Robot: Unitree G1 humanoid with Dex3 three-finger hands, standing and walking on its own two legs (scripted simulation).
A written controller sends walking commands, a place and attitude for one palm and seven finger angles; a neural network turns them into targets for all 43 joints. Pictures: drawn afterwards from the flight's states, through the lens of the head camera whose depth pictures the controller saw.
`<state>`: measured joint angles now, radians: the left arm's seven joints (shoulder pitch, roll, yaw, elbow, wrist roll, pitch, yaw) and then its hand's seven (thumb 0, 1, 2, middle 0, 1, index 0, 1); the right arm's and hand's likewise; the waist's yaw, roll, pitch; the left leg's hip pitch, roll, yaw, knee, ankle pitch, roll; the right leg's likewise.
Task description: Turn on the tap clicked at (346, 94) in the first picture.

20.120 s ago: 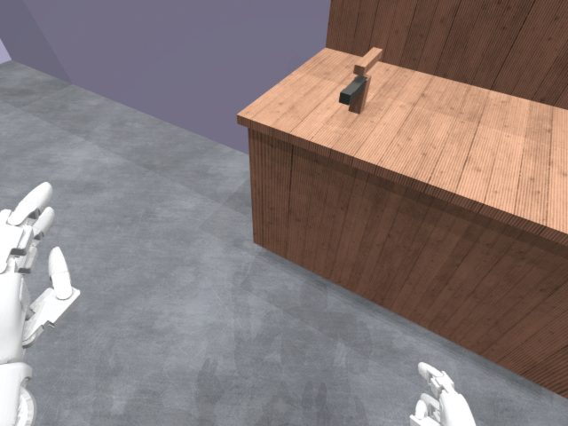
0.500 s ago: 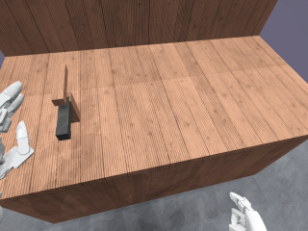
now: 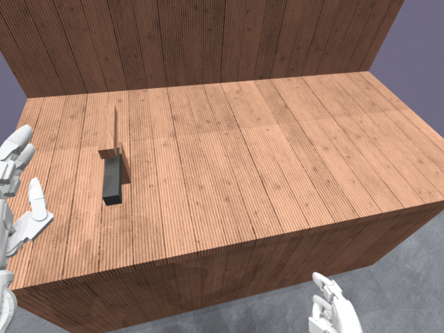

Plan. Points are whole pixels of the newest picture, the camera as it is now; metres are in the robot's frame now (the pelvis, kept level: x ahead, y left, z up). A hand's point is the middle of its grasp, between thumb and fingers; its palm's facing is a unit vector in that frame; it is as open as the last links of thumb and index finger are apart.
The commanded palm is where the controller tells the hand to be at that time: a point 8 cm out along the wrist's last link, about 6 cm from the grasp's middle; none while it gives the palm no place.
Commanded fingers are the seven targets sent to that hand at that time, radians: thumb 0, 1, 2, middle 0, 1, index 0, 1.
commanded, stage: come to a stop and stand still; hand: left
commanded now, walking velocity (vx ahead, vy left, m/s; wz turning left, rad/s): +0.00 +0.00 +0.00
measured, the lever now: (112, 195) +0.33 +0.24 +0.05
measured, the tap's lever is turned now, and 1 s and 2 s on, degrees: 0 0 0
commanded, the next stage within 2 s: look again from close up in 0.50 s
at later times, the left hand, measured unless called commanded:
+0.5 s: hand (49, 213) +0.22 +0.25 +0.17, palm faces +0.37 -0.86 -0.35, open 7.4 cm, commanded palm +0.16 +0.28 +0.18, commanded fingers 0.00 0.90 0.90 -0.20 -0.30 -0.20 -0.30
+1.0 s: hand (54, 216) +0.22 +0.25 +0.16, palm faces +0.36 -0.86 -0.37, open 7.4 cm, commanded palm +0.16 +0.28 +0.18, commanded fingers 0.00 0.90 0.90 -0.20 -0.30 -0.20 -0.30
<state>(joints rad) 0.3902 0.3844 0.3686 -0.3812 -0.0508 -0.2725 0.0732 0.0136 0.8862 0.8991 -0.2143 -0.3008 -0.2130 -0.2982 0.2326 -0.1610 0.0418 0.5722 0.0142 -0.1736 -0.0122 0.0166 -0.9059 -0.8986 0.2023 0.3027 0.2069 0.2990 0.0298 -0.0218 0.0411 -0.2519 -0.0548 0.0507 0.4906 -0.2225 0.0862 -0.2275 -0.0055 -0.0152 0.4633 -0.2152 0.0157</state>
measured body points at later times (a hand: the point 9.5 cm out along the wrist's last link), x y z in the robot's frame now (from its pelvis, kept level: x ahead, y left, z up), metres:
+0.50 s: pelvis +0.00 +0.00 +0.00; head +0.02 +0.03 +0.45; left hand +0.19 +0.30 +0.18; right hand +0.19 -0.22 -0.06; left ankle +0.03 +0.06 -0.74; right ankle +0.02 -0.13 -0.74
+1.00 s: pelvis +0.00 +0.00 +0.01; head +0.02 +0.02 +0.45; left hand +0.19 +0.29 +0.18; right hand +0.18 -0.22 -0.06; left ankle +0.03 +0.06 -0.74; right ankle +0.02 -0.13 -0.74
